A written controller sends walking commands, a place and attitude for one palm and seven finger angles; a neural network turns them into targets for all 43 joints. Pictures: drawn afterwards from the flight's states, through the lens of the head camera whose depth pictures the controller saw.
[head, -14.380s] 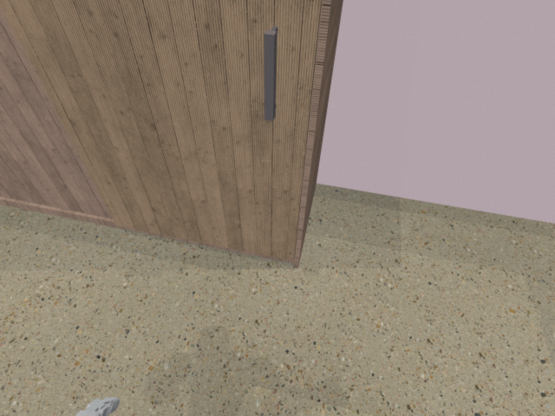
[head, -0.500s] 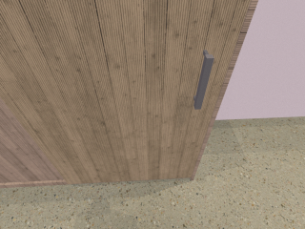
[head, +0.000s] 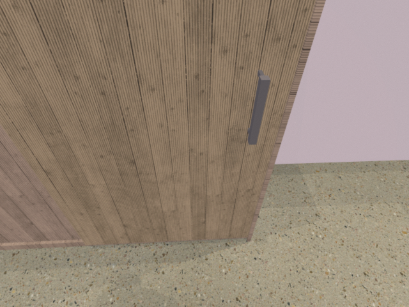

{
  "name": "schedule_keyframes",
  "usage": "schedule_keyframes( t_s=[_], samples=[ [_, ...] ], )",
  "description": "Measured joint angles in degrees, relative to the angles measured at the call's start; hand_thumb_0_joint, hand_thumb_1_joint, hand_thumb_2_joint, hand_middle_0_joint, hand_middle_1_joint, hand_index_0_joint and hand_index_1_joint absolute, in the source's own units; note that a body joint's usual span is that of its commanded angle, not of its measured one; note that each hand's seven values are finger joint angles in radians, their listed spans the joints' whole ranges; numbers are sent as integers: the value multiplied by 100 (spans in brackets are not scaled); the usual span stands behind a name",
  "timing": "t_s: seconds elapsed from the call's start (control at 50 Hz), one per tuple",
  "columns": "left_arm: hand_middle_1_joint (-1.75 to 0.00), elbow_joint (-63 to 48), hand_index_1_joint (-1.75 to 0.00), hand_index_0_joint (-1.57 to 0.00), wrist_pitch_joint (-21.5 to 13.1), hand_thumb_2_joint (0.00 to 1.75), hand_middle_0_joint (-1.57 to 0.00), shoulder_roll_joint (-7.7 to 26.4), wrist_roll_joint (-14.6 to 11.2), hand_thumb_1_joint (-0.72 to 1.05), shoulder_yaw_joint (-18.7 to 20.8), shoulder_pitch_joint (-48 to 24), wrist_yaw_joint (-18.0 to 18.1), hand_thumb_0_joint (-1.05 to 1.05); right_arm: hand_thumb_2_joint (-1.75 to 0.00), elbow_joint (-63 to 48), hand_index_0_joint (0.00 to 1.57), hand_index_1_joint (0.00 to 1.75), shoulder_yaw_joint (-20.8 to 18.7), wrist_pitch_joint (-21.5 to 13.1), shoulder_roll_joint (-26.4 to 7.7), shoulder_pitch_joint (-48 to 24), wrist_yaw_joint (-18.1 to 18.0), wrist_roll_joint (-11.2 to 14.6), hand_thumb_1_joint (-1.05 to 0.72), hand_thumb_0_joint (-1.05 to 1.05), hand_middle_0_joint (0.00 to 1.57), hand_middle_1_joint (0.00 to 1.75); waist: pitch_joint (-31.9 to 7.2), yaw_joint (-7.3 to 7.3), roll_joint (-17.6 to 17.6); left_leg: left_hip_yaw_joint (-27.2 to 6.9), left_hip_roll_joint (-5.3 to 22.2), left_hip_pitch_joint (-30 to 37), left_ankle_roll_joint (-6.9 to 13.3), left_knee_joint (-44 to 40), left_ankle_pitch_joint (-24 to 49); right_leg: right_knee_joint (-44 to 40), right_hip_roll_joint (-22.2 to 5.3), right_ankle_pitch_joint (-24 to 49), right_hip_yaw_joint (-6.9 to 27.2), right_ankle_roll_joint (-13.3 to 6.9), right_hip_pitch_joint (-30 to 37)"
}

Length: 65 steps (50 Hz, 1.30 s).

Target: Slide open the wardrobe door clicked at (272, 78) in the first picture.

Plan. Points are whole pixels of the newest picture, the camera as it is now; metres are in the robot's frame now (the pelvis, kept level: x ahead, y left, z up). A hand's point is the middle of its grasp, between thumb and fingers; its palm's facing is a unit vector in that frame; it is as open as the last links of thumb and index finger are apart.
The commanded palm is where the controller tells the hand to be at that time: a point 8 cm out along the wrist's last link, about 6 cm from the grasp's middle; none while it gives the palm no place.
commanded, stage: look again from close up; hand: right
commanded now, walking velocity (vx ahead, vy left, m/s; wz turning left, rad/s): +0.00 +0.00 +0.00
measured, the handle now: (256, 109) +0.61 -0.11 +0.09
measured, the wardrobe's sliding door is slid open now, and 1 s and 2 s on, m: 0.00 0.00 0.00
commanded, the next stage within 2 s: none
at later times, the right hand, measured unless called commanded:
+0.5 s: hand out of the picture -0.05 -0.19 -0.18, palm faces +0.04 +0.98 -0.17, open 7.4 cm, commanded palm none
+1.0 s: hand out of the picture -0.04 -0.19 -0.18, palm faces +0.03 +0.99 -0.16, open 7.4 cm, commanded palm none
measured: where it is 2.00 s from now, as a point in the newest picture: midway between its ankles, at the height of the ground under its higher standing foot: outside the picture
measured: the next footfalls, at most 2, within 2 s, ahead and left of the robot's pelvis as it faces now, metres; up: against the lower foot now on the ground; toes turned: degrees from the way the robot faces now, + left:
none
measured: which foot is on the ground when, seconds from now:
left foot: down 0.00-1.00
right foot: down 0.00-1.00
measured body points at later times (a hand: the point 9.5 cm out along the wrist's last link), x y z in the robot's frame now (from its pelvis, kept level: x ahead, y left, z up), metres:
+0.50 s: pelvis -0.02 -0.03 +0.00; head -0.04 -0.03 +0.45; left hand -0.04 +0.19 -0.16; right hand -0.05 -0.24 -0.16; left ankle +0.03 +0.10 -0.74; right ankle +0.01 -0.08 -0.74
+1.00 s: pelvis -0.01 -0.03 +0.00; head -0.02 -0.04 +0.45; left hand -0.02 +0.19 -0.16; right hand -0.04 -0.24 -0.17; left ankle +0.03 +0.10 -0.74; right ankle +0.01 -0.08 -0.74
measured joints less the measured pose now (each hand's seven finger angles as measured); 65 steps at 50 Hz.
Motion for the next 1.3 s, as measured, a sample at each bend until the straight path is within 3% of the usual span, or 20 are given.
schedule_keyframes(
  t_s=[0.3,0.7,1.3],
  samples=[
    [-30,188,-30,-20,28,90,-20,-93,-2,90,13,424,-6,0,-90,109,20,30,4,54,141,140,-15,-47,-90,1,20,30,-2,54,67,-66,188,-259,-156,58,167,-59,184,194,-71,-172,-208],
    [-30,33,-30,-20,-1,90,-20,-338,-19,90,48,253,-6,0,-90,117,20,30,8,29,446,344,-47,-77,-90,1,20,30,-6,12,44,-159,249,-479,-237,192,154,36,240,168,-162,-260,-389],
    [-30,154,-30,-20,-51,90,-20,-260,-33,90,42,108,2,0,-90,104,20,30,18,-11,282,-39,-50,-45,-90,1,20,30,101,51,92,-193,226,-288,-258,62,79,-117,235,93,-179,-258,-174]
  ],
)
